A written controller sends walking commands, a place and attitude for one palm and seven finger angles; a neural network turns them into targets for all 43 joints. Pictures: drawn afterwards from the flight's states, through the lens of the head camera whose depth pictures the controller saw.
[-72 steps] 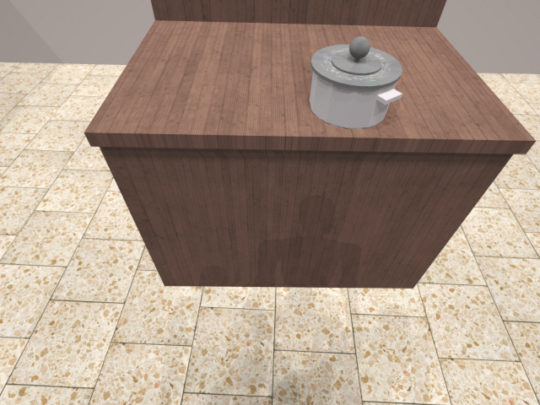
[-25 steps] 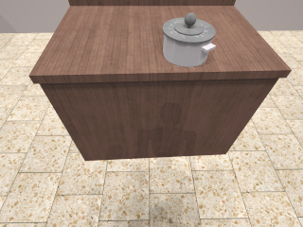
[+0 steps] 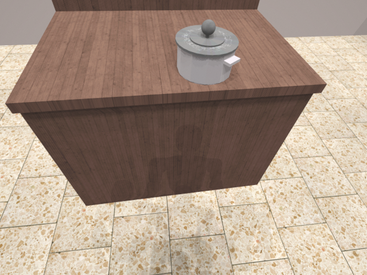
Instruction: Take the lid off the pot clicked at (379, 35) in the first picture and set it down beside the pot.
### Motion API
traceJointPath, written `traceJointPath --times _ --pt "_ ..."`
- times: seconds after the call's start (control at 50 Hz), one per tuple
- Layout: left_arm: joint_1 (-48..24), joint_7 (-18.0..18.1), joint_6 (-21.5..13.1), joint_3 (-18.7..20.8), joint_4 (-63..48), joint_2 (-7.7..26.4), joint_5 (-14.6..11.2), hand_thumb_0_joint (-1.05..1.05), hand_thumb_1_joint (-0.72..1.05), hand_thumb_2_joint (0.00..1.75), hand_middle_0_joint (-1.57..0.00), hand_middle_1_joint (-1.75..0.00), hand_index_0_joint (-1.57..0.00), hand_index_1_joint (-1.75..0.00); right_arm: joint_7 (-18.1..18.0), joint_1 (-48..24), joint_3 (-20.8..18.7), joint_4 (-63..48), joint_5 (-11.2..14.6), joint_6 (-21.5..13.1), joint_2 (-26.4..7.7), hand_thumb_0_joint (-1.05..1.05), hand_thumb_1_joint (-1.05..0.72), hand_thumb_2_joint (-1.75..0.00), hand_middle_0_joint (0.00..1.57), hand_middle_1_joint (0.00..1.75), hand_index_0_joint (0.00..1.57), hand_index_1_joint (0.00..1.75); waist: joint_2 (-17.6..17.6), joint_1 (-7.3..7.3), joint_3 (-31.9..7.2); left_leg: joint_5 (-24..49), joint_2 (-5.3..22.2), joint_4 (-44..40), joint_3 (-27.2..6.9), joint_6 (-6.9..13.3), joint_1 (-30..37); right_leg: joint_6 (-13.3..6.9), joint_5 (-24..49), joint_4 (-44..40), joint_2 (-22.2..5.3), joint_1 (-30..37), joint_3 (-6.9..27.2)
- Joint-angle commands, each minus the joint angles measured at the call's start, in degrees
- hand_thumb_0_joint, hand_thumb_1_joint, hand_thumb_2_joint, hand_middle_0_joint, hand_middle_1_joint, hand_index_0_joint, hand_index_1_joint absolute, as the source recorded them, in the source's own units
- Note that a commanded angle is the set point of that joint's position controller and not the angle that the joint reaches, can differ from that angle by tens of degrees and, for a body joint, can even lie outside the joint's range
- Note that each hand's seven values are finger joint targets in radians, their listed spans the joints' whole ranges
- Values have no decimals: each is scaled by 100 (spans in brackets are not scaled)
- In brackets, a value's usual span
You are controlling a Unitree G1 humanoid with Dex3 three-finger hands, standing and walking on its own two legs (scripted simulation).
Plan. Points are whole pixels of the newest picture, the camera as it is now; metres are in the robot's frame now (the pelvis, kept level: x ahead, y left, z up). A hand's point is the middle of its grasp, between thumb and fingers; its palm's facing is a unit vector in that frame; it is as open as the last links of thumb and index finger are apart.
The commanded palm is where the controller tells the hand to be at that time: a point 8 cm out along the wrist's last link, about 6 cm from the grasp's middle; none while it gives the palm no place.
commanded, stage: turn to face it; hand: left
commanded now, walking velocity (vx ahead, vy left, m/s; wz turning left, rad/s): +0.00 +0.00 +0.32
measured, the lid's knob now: (208, 27) +0.78 -0.02 +0.17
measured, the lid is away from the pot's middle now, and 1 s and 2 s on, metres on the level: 0.00 0.00 0.00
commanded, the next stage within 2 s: take the last steps up to it in 0.46 s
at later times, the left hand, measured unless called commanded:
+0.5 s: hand out of the picture +0.01 +0.21 -0.18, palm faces +0.14 -0.95 -0.26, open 7.4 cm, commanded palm none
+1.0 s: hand out of the picture +0.03 +0.17 -0.18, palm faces +0.17 -0.98 -0.14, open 7.4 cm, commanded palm none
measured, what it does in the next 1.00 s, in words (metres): steps on the spot: left foot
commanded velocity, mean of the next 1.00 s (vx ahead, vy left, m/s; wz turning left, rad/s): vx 0.14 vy -0.07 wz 0.08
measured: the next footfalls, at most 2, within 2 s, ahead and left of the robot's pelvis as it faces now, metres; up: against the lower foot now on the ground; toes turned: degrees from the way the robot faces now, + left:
left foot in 0.82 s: +0.04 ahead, +0.13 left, +0.00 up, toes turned +15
right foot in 1.18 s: +0.29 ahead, -0.17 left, +0.00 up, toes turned -1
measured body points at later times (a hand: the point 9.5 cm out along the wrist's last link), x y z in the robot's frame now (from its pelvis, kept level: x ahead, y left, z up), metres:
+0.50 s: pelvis +0.00 +0.00 -0.01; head +0.04 +0.01 +0.44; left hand +0.00 +0.26 -0.16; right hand +0.07 -0.23 -0.16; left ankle +0.00 +0.12 -0.74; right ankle -0.01 -0.12 -0.74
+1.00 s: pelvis +0.07 -0.01 +0.00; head +0.08 +0.01 +0.45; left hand +0.02 +0.22 -0.16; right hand +0.08 -0.24 -0.14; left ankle +0.00 +0.12 -0.74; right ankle +0.09 -0.14 -0.67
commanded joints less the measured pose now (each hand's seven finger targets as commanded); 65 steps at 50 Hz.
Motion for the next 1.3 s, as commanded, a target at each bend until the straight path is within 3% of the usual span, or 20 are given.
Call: traceJointPath --times 0.0,0.28,0.46,0.52,0.56,0.58,0.64,0.72,0.76,0.78,0.8,0.82,0.88,0.94,1.08,1.14,1.16,1.18,1.22,1.28 --pt "347 41 -100 68 -48 555 -7 0 90 90 -20 -30 -20 -30 -30 196 -31 -91 -27 -68 -755 0 -90 -90 20 30 20 30 1177 159 9 1487 933 -1224 -1273 557 -1 87 219 -68 -509 -15 -203" --pt "332 99 -69 211 -100 814 -32 0 90 90 -20 -30 -20 -30 -48 557 -114 -134 -3 64 -573 0 -90 -90 20 30 20 30 -310 3 -345 1467 118 182 -459 167 -263 -306 1774 -94 -1337 400 252" --pt "314 106 -14 164 -203 526 -25 0 90 90 -20 -30 -20 -30 -82 495 -189 -284 -28 67 -964 0 -90 -90 20 30 20 30 886 41 -175 2057 1039 -848 -2282 1041 -8 103 -816 935 -449 -330 -397" --pt "613 106 -56 198 -122 598 -22 0 90 90 -20 -30 -20 -30 -61 216 -168 -403 0 90 -841 0 -90 -90 20 30 20 30 541 229 -292 1779 593 -250 -1703 691 -679 44 204 -102 -708 596 -104" --pt "718 98 -115 242 -81 956 15 0 90 90 -20 -30 -20 -30 -43 270 -130 -444 -3 116 -465 0 -90 -90 20 30 20 30 -1148 201 -338 -206 -287 1033 -222 128 -1272 -535 311 -1030 -1991 950 1179" --pt "816 70 -121 236 -116 963 7 0 90 90 -20 -30 -20 -30 -36 131 -158 -469 -57 123 -473 0 -90 -90 20 30 20 30 -1275 309 -97 -1345 -168 1770 -50 84 -1500 -957 -160 -1408 -2356 718 1593" --pt "738 8 -171 200 -50 781 66 0 90 90 -20 -30 -20 -30 73 149 -188 -357 -83 33 -339 0 -90 -90 20 30 20 30 -474 116 395 -1302 139 2423 233 140 -1676 -1203 -969 -1568 -2091 378 1190" --pt "880 -63 -210 193 93 773 64 0 90 90 -20 -30 -20 -30 119 197 -162 -289 -80 -91 -172 0 -90 -90 20 30 20 30 -775 57 535 -768 108 886 804 124 -619 -1062 -430 -1295 -1615 -113 454" --pt "763 -115 -177 196 116 712 32 0 90 90 -20 -30 -20 -30 69 829 -173 -30 -79 -164 -199 0 -90 -90 20 30 20 30 -606 -239 409 -305 38 -137 983 128 667 -819 -864 -748 -1256 -818 92" --pt "752 -161 -176 160 71 487 19 0 90 90 -20 -30 -20 -30 7 1378 -241 162 -99 -222 -532 0 -90 -90 20 30 20 30 208 -442 231 -726 579 -696 135 323 1541 -593 -641 381 -935 -1457 -168" --pt "723 -226 -202 114 -71 209 8 0 90 90 -20 -30 -20 -30 -59 2083 -409 301 -187 -269 -1152 0 -90 -90 20 30 20 30 1659 -674 9 -1291 2131 -1582 -2107 940 2160 -224 -1093 2064 -399 -2530 -853" --pt "116 -257 -242 138 -413 361 78 0 90 90 -20 -30 -20 -30 -141 2395 -453 318 -171 -258 -1397 0 -90 -90 20 30 20 30 1030 -808 256 -879 2819 -1942 -2914 1444 1968 -213 -1481 3089 -532 -3196 -504" --pt "94 -322 -177 235 -271 367 118 0 90 90 -20 -30 -20 -30 -139 1472 -257 168 -118 -346 -722 0 -90 -90 20 30 20 30 779 -271 775 -687 2295 -2120 -1589 1170 757 -124 -385 3904 -1063 -3177 -45" --pt "301 -417 -92 225 -168 184 71 0 90 90 -20 -30 -20 -30 -165 1288 -228 180 -82 -450 -632 0 -90 -90 20 30 20 30 784 -46 560 743 1872 -1925 -356 970 565 -13 46 3330 -1101 -2650 -293" --pt "-74 -477 -103 240 -259 136 35 0 90 90 -20 -30 -20 -30 -74 1311 -400 351 -143 -349 -904 0 -90 -90 20 30 20 30 949 -113 536 -53 1659 -1668 400 672 54 18 363 1043 -842 -1200 -1168" --pt "1171 -395 -188 401 153 658 43 0 90 90 -20 -30 -20 -30 -17 1279 -390 404 -128 -274 -747 0 -90 -90 20 30 20 30 -74 483 -34 -243 1094 345 973 265 -886 -191 80 225 -546 1103 -1182" --pt "1852 -296 -253 548 336 1274 73 0 90 90 -20 -30 -20 -30 26 1437 -271 333 -57 -265 -279 0 -90 -90 20 30 20 30 -1652 755 -515 -1367 412 2331 1425 58 -2021 -693 -1324 -636 -1798 2068 713" --pt "2137 -228 -229 532 385 1494 -16 0 90 90 -20 -30 -20 -30 4 1077 -196 56 -4 -232 -188 0 -90 -90 20 30 20 30 -1966 784 -808 -2314 209 3797 839 162 -2384 -1024 -1496 -1674 -2605 1915 2289" --pt "1057 -115 -212 441 148 1061 -10 0 90 90 -20 -30 -20 -30 1 845 -273 56 -26 -217 -360 0 -90 -90 20 30 20 30 -1404 385 -590 -1480 639 4700 358 261 -2421 -1214 -1973 -1770 -2380 876 1899" --pt "135 4 -279 251 -96 505 66 0 90 90 -20 -30 -20 -30 46 968 -235 133 -101 -67 -80 0 -90 -90 20 30 20 30 -328 -154 -103 -994 807 3637 519 98 -1482 -1098 -174 -1522 -1898 -439 338"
